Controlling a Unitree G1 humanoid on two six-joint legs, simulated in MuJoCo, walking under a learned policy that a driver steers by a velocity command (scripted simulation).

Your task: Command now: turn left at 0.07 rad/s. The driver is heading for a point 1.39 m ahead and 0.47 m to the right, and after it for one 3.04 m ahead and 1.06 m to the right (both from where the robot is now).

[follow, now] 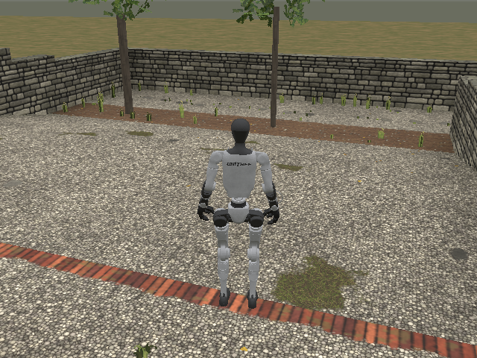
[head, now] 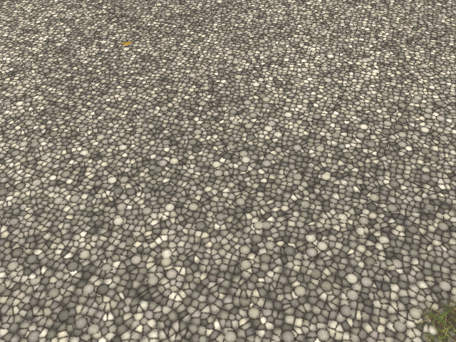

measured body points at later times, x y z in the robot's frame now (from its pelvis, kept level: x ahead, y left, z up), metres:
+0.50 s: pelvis +0.01 -0.01 +0.00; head +0.01 -0.01 +0.45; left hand +0.07 +0.24 -0.14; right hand +0.05 -0.26 -0.15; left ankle +0.01 +0.10 -0.74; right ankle +0.00 -0.10 -0.74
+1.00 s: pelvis +0.03 -0.01 +0.01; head +0.02 +0.00 +0.46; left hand +0.00 +0.23 -0.15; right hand +0.04 -0.24 -0.15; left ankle +0.01 +0.10 -0.71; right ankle -0.01 -0.10 -0.74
